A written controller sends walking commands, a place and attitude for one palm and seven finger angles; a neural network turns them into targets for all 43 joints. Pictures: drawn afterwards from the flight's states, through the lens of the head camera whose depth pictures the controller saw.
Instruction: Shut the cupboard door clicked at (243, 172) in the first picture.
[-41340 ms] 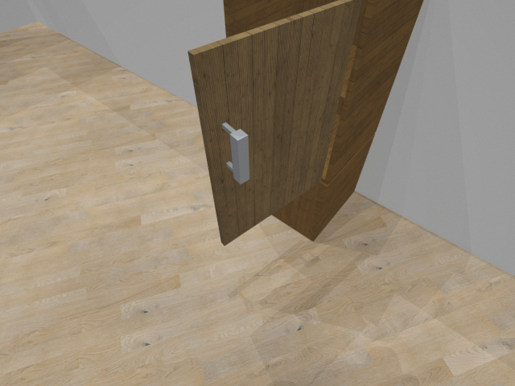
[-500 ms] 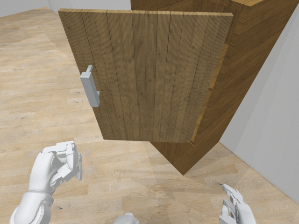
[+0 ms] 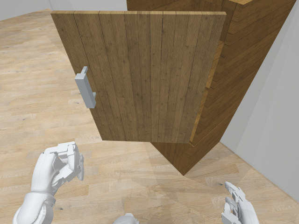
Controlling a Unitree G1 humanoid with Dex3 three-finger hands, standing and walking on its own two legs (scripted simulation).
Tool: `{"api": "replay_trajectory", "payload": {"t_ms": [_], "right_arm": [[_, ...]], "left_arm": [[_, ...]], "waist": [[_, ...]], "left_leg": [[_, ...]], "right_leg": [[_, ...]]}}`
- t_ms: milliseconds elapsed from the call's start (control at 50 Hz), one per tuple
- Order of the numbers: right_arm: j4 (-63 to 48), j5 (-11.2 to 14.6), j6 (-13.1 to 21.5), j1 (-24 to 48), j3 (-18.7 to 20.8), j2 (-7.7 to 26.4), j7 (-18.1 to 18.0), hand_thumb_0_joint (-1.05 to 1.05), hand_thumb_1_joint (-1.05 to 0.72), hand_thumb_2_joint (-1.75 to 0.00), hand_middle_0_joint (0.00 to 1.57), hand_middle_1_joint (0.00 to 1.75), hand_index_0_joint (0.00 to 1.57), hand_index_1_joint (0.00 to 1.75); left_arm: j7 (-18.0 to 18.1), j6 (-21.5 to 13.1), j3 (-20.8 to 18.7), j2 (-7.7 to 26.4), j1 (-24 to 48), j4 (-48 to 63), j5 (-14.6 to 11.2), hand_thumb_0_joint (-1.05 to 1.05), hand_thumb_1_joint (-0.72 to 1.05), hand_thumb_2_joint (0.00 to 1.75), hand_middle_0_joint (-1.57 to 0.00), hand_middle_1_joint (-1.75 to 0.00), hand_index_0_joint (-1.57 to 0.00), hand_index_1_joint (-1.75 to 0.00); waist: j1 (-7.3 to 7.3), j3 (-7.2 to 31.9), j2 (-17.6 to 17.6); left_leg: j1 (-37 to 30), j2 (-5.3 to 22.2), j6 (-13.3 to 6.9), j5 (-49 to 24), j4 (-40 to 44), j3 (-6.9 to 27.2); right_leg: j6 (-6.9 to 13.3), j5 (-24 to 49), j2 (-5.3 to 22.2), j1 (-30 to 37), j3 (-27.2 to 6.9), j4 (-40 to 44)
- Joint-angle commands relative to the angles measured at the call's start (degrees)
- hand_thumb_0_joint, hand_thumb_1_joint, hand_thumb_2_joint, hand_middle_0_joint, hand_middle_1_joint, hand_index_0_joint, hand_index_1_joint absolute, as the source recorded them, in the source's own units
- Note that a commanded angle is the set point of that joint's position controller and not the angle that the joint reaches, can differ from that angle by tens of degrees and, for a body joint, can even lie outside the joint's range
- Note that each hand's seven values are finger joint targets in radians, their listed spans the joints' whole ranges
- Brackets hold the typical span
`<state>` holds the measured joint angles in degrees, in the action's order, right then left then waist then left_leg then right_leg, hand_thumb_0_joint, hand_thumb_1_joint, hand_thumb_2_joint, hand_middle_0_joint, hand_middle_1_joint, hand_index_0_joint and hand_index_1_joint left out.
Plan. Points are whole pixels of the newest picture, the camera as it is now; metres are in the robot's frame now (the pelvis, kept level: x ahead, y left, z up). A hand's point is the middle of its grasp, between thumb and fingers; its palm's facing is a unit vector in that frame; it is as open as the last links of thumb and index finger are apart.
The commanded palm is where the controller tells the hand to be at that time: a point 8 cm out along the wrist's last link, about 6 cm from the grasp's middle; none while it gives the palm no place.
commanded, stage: bring the fist close to the handle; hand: left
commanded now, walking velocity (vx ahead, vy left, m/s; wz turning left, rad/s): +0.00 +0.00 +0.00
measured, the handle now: (88, 87) +0.49 +0.24 +0.08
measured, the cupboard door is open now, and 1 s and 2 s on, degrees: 47 47 39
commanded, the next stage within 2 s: push the door shut along its arc in 1.32 s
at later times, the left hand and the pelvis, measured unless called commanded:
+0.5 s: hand (87, 129) +0.33 +0.19 +0.08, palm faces +0.02 -1.00 -0.02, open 3.1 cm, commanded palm +0.31 +0.25 +0.08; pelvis +0.00 +0.00 +0.00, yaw -1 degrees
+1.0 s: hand (94, 104) +0.42 +0.20 +0.09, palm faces +0.02 -1.00 +0.00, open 3.1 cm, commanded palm +0.38 +0.25 +0.08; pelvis +0.00 +0.02 +0.00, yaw -2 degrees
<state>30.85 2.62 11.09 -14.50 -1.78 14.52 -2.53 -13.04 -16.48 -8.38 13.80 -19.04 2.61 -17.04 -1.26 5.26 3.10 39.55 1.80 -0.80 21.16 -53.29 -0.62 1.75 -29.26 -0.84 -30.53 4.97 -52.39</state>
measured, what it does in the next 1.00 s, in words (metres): stands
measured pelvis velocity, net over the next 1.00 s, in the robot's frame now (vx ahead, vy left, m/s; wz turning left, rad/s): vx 0.00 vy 0.02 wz -0.04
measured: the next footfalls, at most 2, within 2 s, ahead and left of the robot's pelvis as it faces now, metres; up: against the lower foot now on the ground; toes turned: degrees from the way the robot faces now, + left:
none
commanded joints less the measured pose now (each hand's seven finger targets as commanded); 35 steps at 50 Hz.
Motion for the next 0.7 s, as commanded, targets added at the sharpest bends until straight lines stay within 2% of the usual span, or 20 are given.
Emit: {"api": "replay_trajectory", "payload": {"t_ms": [0, 40, 100, 140, 160, 180, 220, 240, 260, 280, 300, 340, 400, 420, 440, 460, 540, 580, 640, 680], "right_arm": [[-7.3, 0.1, 2.7, 3.2, 2.8, 7.0, -1.1, 0.0, -0.9, -0.9, 0.2, 0.3, 0.2, 0.3], [-7.0, 0.1, 2.8, 3.1, 2.7, 7.1, -1.2, 0.0, -0.9, -0.9, 0.2, 0.3, 0.2, 0.3], [-6.4, 0.3, 2.7, 3.2, 2.7, 7.1, -1.2, 0.0, -0.9, -0.9, 0.2, 0.3, 0.2, 0.3], [-6.1, 0.4, 2.5, 3.0, 2.7, 7.4, -1.3, 0.0, -0.9, -0.9, 0.2, 0.3, 0.2, 0.3], [-6.0, 0.4, 2.4, 3.3, 2.6, 7.2, -1.3, 0.0, -0.9, -0.9, 0.2, 0.3, 0.2, 0.3], [-5.6, 0.5, 2.2, 3.1, 2.6, 7.3, -1.3, 0.0, -0.9, -0.9, 0.2, 0.3, 0.2, 0.3], [-5.4, 0.3, 2.0, 3.1, 2.8, 7.4, -1.2, 0.0, -0.9, -0.9, 0.2, 0.3, 0.2, 0.3], [-5.2, 0.3, 1.8, 2.9, 2.9, 7.7, -1.2, 0.0, -0.9, -0.9, 0.2, 0.3, 0.2, 0.3], [-5.5, 0.3, 1.6, 3.0, 2.8, 7.4, -1.0, 0.0, -0.9, -0.9, 0.2, 0.3, 0.2, 0.3], [-5.3, 0.4, 1.4, 3.1, 2.7, 7.4, -0.8, 0.0, -0.9, -0.9, 0.2, 0.3, 0.2, 0.3], [-4.9, 0.3, 1.3, 2.8, 2.8, 7.5, -0.8, 0.0, -0.9, -0.9, 0.2, 0.3, 0.2, 0.3], [-4.4, 0.2, 0.9, 2.2, 3.1, 8.1, -0.8, 0.0, -0.9, -0.9, 0.2, 0.3, 0.2, 0.3], [-3.6, 0.2, 0.4, 1.8, 3.3, 8.2, -0.7, 0.0, -0.9, -0.9, 0.2, 0.3, 0.2, 0.3], [-3.5, 0.2, 0.3, 1.7, 3.3, 8.2, -0.6, 0.0, -0.9, -0.9, 0.2, 0.3, 0.2, 0.3], [-3.2, 0.0, 0.1, 0.9, 3.5, 8.6, -0.6, 0.0, -0.9, -0.9, 0.2, 0.3, 0.2, 0.3], [-3.2, 0.1, -0.2, 1.2, 3.5, 8.5, -0.5, 0.0, -0.9, -0.9, 0.2, 0.3, 0.2, 0.3], [-2.1, 0.1, -1.2, 0.1, 3.6, 9.0, -0.6, 0.0, -0.9, -0.9, 0.2, 0.3, 0.2, 0.3], [-1.7, 0.2, -1.5, -0.2, 3.6, 9.0, -0.7, 0.0, -0.9, -0.9, 0.2, 0.3, 0.2, 0.3], [-1.2, 0.0, -2.0, -1.4, 3.8, 9.5, -0.6, 0.0, -0.9, -0.9, 0.2, 0.3, 0.2, 0.3], [-0.8, 0.1, -2.1, -1.8, 4.0, 9.3, -0.5, 0.0, -0.9, -0.9, 0.2, 0.3, 0.2, 0.3]], "left_arm": [[0.0, -4.1, -6.2, 9.2, 13.9, 8.3, -1.0, 0.0, 0.9, 0.9, -1.3, -1.5, -1.3, -1.5], [-0.4, -3.9, -5.0, 9.0, 17.8, 8.0, -0.9, 0.0, 0.9, 0.9, -1.3, -1.5, -1.3, -1.5], [-0.9, -3.0, -5.8, 9.6, 20.9, 4.5, -1.0, 0.0, 0.9, 0.9, -1.3, -1.5, -1.3, -1.5], [-1.0, -2.3, -5.9, 10.4, 22.8, 2.2, -0.7, 0.0, 0.9, 0.9, -1.3, -1.5, -1.3, -1.5], [-1.0, -2.0, -4.7, 9.2, 24.9, 1.1, -0.5, 0.0, 0.9, 0.9, -1.3, -1.5, -1.3, -1.5], [-0.7, -1.6, -5.6, 9.8, 26.6, -1.0, -0.7, 0.0, 0.9, 0.9, -1.3, -1.5, -1.3, -1.5], [-0.4, -1.6, -7.1, 10.6, 28.6, -3.1, -0.7, 0.0, 0.9, 0.9, -1.3, -1.5, -1.3, -1.5], [0.0, -1.6, -8.6, 12.2, 28.6, -4.3, -0.5, 0.0, 0.9, 0.9, -1.3, -1.5, -1.3, -1.5], [0.0, -1.7, -7.1, 10.4, 28.8, -4.7, -0.3, 0.0, 0.9, 0.9, -1.3, -1.5, -1.3, -1.5], [0.2, -1.8, -6.6, 10.3, 31.4, -5.5, -0.1, 0.0, 0.9, 0.9, -1.3, -1.5, -1.3, -1.5], [0.4, -1.9, -6.9, 10.5, 33.3, -7.2, 0.0, 0.0, 0.9, 0.9, -1.3, -1.5, -1.3, -1.5], [0.9, -2.3, -8.0, 12.2, 35.8, -9.3, 0.6, 0.0, 0.9, 0.9, -1.3, -1.5, -1.3, -1.5], [0.9, -3.2, -7.6, 12.1, 41.1, -11.8, 1.0, 0.0, 0.9, 0.9, -1.3, -1.5, -1.3, -1.5], [0.8, -3.4, -6.9, 11.4, 42.1, -12.4, 1.1, 0.0, 0.9, 0.9, -1.3, -1.5, -1.3, -1.5], [1.0, -3.6, -9.2, 14.0, 42.3, -13.3, 1.2, 0.0, 0.9, 0.9, -1.3, -1.5, -1.3, -1.5], [0.8, -3.7, -8.7, 13.4, 43.0, -14.4, 1.3, 0.0, 0.9, 0.9, -1.3, -1.5, -1.3, -1.5], [0.3, -3.9, -9.4, 15.0, 49.0, -19.7, 1.8, 0.0, 0.9, 0.9, -1.3, -1.5, -1.3, -1.5], [0.1, -4.2, -8.9, 14.5, 53.0, -22.1, 1.6, 0.0, 0.9, 0.9, -1.3, -1.5, -1.3, -1.5], [-0.3, -4.6, -9.8, 16.2, 55.9, -24.6, 2.1, 0.0, 0.9, 0.9, -1.3, -1.5, -1.3, -1.5], [-0.2, -5.3, -7.3, 14.1, 60.7, -24.9, 2.6, 0.0, 0.9, 0.9, -1.3, -1.5, -1.3, -1.5]], "waist": [[1.74, 8.1, -3.1], [1.88, 9.5, -1.5], [1.57, 11.1, -1.2], [1.41, 10.9, -1.7], [1.73, 10.4, -1.3], [1.76, 9.5, -1.9], [1.14, 11.1, -2.3], [0.74, 11.4, -3.3], [0.54, 12.1, -2.1], [0.94, 11.4, -1.2], [1.24, 10.7, -2.5], [1.33, 11.6, -3.4], [1.81, 12.9, -2.4], [1.8, 13.6, -0.6], [1.46, 15.0, -2.8], [1.51, 15.3, -2.1], [2.33, 13.9, -1.5], [2.94, 14.1, -2.1], [2.9, 16.3, -0.5], [3.98, 17.4, 0.9]], "left_leg": [[-9.9, -1.5, -0.9, -6.5, 5.9, 2.3], [-10.6, -1.5, -1.1, -6.9, 5.8, 2.3], [-11.6, -1.5, -1.0, -7.6, 6.4, 2.3], [-11.7, -1.4, -1.1, -8.0, 6.9, 2.4], [-12.1, -1.4, -1.1, -8.0, 7.2, 2.3], [-11.9, -1.3, -1.0, -7.3, 7.5, 2.4], [-12.2, -1.5, -0.9, -7.5, 7.7, 2.1], [-12.0, -1.4, -1.0, -8.4, 7.8, 2.1], [-12.5, -1.5, -0.9, -9.2, 8.2, 1.8], [-12.8, -1.4, -0.8, -8.9, 8.5, 1.9], [-12.7, -1.3, -0.8, -8.1, 8.7, 2.0], [-12.5, -1.3, -1.1, -8.1, 8.3, 1.8], [-13.4, -1.2, -1.0, -8.2, 8.4, 1.8], [-14.3, -1.3, -1.0, -9.3, 8.3, 1.6], [-13.9, -1.1, -1.1, -9.9, 8.0, 1.8], [-14.1, -1.2, -1.1, -10.7, 7.9, 1.5], [-13.4, -1.1, -1.1, -9.6, 7.7, 1.7], [-13.4, -1.0, -1.0, -8.9, 7.8, 1.9], [-14.6, -0.9, -1.0, -9.9, 7.3, 2.2], [-16.8, -0.6, -0.8, -10.6, 7.2, 2.8]], "right_leg": [[-1.4, 13.6, -0.1, -3.0, -5.5, 10.1], [-1.4, 13.9, 0.0, -2.5, -5.9, 10.1], [-1.4, 14.9, 0.2, -1.6, -5.9, 10.4], [-1.3, 15.3, 0.0, -1.4, -5.6, 10.4], [-1.3, 15.6, 0.1, -1.9, -5.5, 10.5], [-1.3, 14.9, 0.0, -2.3, -5.3, 10.8], [-1.3, 15.1, 0.1, -1.3, -5.7, 11.0], [-1.4, 15.9, 0.1, -0.4, -5.8, 11.0], [-1.2, 17.2, 0.3, 0.2, -5.4, 10.6], [-1.1, 17.0, 0.1, -0.7, -5.0, 10.5], [-1.1, 16.1, -0.1, -1.5, -4.7, 10.6], [-1.3, 15.8, -0.1, -1.5, -5.2, 10.7], [-1.1, 16.2, -0.1, -1.9, -5.1, 10.4], [-1.0, 17.6, -0.1, -1.9, -5.0, 10.1], [-1.1, 18.2, -0.3, -0.8, -5.1, 9.9], [-1.1, 19.5, -0.1, -0.5, -5.3, 9.7], [-1.1, 18.1, -0.4, -2.6, -5.0, 9.8], [-1.0, 17.4, -0.4, -3.1, -4.9, 9.9], [-0.7, 18.0, -0.6, -3.6, -4.6, 9.2], [-0.6, 18.1, -0.7, -5.8, -4.0, 8.7]]}}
